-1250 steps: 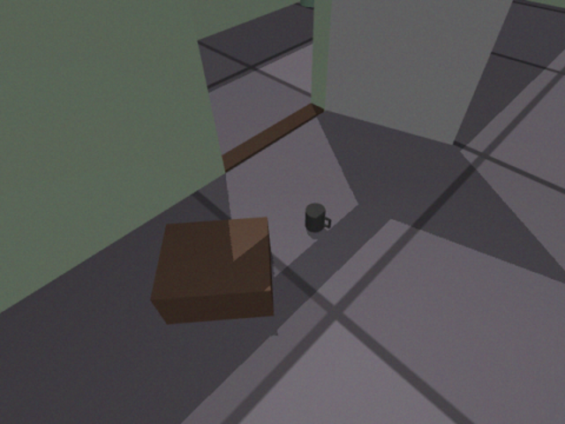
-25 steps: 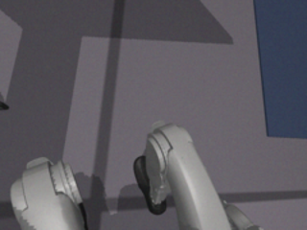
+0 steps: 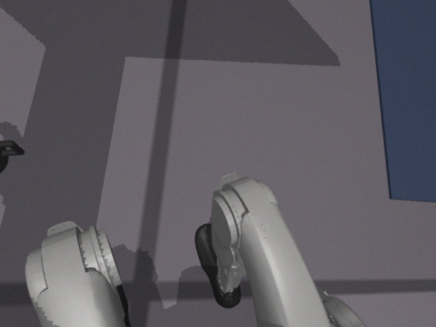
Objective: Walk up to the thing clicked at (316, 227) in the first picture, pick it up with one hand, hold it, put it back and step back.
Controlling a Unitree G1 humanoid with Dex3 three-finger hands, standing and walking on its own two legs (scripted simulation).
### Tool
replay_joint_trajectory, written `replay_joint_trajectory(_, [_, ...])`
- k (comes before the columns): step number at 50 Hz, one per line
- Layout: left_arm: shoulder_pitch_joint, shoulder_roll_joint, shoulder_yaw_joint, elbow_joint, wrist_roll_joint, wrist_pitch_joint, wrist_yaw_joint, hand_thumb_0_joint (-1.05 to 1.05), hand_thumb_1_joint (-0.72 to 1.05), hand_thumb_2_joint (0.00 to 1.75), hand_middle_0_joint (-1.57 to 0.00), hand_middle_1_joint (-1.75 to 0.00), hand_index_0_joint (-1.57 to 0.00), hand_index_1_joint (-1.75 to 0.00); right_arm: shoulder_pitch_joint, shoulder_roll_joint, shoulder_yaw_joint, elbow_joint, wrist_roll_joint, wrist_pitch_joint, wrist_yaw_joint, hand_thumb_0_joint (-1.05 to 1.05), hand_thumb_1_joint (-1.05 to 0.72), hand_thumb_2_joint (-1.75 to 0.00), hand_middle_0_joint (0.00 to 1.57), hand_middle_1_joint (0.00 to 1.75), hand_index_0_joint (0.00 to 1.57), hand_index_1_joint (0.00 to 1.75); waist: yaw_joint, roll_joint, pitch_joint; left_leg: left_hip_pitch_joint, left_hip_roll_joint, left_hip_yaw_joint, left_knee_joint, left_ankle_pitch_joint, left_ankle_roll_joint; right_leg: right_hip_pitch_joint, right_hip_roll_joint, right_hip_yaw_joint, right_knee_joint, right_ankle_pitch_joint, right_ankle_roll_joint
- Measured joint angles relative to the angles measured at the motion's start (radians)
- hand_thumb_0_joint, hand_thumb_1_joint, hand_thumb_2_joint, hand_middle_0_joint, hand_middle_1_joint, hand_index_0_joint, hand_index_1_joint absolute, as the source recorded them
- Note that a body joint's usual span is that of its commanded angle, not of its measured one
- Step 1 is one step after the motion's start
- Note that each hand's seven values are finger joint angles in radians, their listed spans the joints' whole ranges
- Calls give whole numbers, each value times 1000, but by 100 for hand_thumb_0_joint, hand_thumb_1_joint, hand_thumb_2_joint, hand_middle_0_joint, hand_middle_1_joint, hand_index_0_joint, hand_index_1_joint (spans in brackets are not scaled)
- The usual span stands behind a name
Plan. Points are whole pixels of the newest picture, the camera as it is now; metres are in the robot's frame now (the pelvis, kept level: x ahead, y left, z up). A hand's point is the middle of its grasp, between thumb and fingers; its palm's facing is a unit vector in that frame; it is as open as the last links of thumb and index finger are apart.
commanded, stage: withdraw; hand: left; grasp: from above
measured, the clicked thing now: out of the picture +0.46 +0.32 -0.25
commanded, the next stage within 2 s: home in 0.68 s
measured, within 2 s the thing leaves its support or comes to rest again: neither
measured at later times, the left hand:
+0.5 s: hand out of the picture +0.44 +0.35 -0.05, palm faces -0.54 -0.13 -0.83, open 14.0 cm
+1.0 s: hand out of the picture +0.47 +0.36 -0.09, palm faces -0.35 -0.10 -0.93, open 13.1 cm
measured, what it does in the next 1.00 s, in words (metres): stands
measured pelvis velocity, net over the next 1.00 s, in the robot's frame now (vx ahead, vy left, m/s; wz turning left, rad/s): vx -0.01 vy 0.00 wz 0.07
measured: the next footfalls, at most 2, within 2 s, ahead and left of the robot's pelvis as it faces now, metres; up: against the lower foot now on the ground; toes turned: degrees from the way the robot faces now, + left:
none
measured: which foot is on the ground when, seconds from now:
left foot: down 0.00-1.00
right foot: down 0.00-1.00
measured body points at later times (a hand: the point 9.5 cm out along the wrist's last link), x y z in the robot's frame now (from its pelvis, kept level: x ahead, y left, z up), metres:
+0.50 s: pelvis -0.01 +0.00 +0.07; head +0.22 +0.08 +0.45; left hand +0.47 +0.35 +0.00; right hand +0.08 -0.28 -0.03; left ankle +0.06 +0.13 -0.28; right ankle +0.11 -0.12 -0.28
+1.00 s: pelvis -0.01 +0.00 +0.03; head +0.23 +0.08 +0.40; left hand +0.49 +0.36 -0.04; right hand +0.03 -0.25 -0.07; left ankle +0.06 +0.13 -0.28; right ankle +0.11 -0.12 -0.28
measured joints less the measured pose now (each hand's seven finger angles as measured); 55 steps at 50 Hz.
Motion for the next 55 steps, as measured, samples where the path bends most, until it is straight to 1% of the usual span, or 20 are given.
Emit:
replay_joint_trajectory(3, [56,-39,16,-116,-25,25,-23,0,-56,99,-8,-104,-9,-104,18,6,-33,4,16,15,6,0,-91,-90,21,30,20,30,21,27,-38,1,-1,12,-17,-3,0,-2,-5,9,-8,-8,-3])
replay_joint_trajectory(6, [87,-77,9,-217,-58,61,-63,0,-56,100,-8,-104,-9,-103,27,16,-72,12,41,40,8,0,-91,-90,21,30,20,30,49,54,-86,16,1,33,-49,-6,1,6,-9,25,-25,-18,-3])
replay_joint_trajectory(9, [55,-89,-33,-223,-102,105,-123,0,-56,101,-8,-103,-9,-103,10,25,-97,23,62,68,0,0,-91,-90,21,30,20,30,70,72,-119,54,5,55,-95,-6,6,34,-11,42,-57,-21,-2])
replay_joint_trajectory(13, [8,-88,-91,-208,-154,138,-251,0,-56,102,-8,-103,-8,-104,-8,25,-117,3,84,100,-21,0,-91,-90,21,30,20,30,91,99,-136,103,8,72,-159,6,12,80,-14,53,-114,-14,-4])
replay_joint_trajectory(16, [-6,-96,-128,-228,-182,134,-356,0,-55,102,-8,-104,-8,-104,-11,14,-123,-17,98,122,-45,0,-91,-90,21,30,20,30,105,110,-127,141,8,82,-206,19,17,119,-18,59,-156,-5,-4])
replay_joint_trajectory(18, [-3,-105,-137,-255,-196,114,-415,0,-55,103,-8,-104,-8,-104,-6,6,-124,-28,106,136,-60,0,-91,-90,21,30,20,30,113,109,-123,161,7,88,-232,29,19,138,-19,63,-180,2,-3])
replay_joint_trajectory(20, [2,-113,-140,-274,-206,82,-455,0,-54,103,-8,-103,-8,-104,3,-3,-122,-34,111,148,-76,0,-91,-90,21,30,20,30,118,103,-123,173,6,91,-252,37,19,150,-21,65,-199,9,-4])
replay_joint_trajectory(22, [9,-116,-140,-286,-203,43,-480,0,-54,103,-9,-103,-8,-104,13,-10,-117,-37,113,158,-90,0,-91,-90,21,30,20,30,119,93,-124,178,6,90,-263,44,18,155,-22,64,-209,14,-6])
replay_joint_trajectory(24, [15,-112,-135,-288,-186,-3,-483,0,-54,103,-9,-103,-9,-104,22,-16,-114,-37,113,166,-101,0,-91,-90,21,30,20,30,116,82,-126,175,4,87,-264,49,16,155,-23,61,-211,18,-7])
replay_joint_trajectory(26, [18,-106,-131,-277,-165,-47,-463,0,-53,103,-10,-103,-9,-104,28,-19,-111,-35,109,172,-108,0,-91,-90,21,30,20,30,111,70,-127,168,2,84,-258,52,15,150,-25,58,-205,21,-8])
replay_joint_trajectory(28, [16,-102,-130,-250,-138,-81,-421,0,-53,103,-10,-102,-9,-104,30,-20,-106,-29,102,176,-111,0,-91,-90,21,30,20,30,104,60,-127,157,-1,82,-246,56,15,141,-25,57,-194,23,-7])
replay_joint_trajectory(30, [11,-101,-131,-210,-107,-97,-361,0,-54,103,-10,-102,-9,-104,26,-18,-100,-21,94,180,-107,0,-91,-90,20,30,20,30,96,53,-125,143,-3,81,-231,59,16,129,-26,56,-181,26,-6])
replay_joint_trajectory(35, [-31,-96,-132,-83,-25,-95,-221,0,-54,103,-10,-103,-9,-104,4,-3,-81,-3,73,171,-92,0,-91,-90,20,30,20,30,67,42,-104,97,-9,79,-187,75,21,91,-28,56,-141,36,-6])
replay_joint_trajectory(39, [-69,-80,-91,-16,24,-74,-144,0,-54,102,-9,-103,-9,-103,0,16,-67,3,59,150,-81,0,-91,-90,20,30,20,30,43,40,-85,53,-13,79,-152,87,25,53,-28,58,-107,45,-5])
replay_joint_trajectory(42, [-91,-62,-58,-1,39,-45,-110,0,-52,101,-11,-101,-11,-101,7,34,-63,6,53,132,-74,0,-91,-90,21,30,20,30,29,43,-76,27,-14,81,-132,91,26,26,-28,61,-86,47,-4])
replay_joint_trajectory(45, [-94,-53,-32,-26,21,-9,-106,0,-48,99,-15,-97,-15,-97,24,50,-66,9,54,119,-67,0,-90,-89,21,30,20,30,26,55,-82,9,-14,83,-124,88,26,6,-27,64,-76,44,0])
replay_joint_trajectory(48, [-72,-64,-22,-79,-30,33,-135,0,-40,98,-18,-90,-18,-91,45,64,-78,10,64,115,-60,0,-90,-89,21,30,20,30,36,75,-102,9,-12,86,-133,75,25,3,-27,67,-83,33,4])
replay_joint_trajectory(51, [-17,-98,-23,-163,-113,73,-199,0,-31,97,-21,-83,-20,-84,65,74,-101,10,82,123,-56,0,-90,-89,21,30,20,30,60,98,-131,36,-8,92,-162,55,24,23,-27,71,-108,16,6])
replay_joint_trajectory(53, [37,-131,-26,-235,-183,99,-254,0,-22,97,-22,-78,-21,-79,75,77,-118,7,97,133,-55,0,-90,-89,21,30,20,30,81,111,-150,72,-4,99,-192,40,23,53,-27,76,-134,3,6])
replay_joint_trajectory(55, [109,-170,-30,-327,-265,126,-314,0,-13,96,-22,-73,-21,-75,81,74,-134,1,113,145,-57,0,-90,-89,21,30,20,30,105,122,-169,117,1,106,-229,25,23,92,-26,81,-167,-9,6])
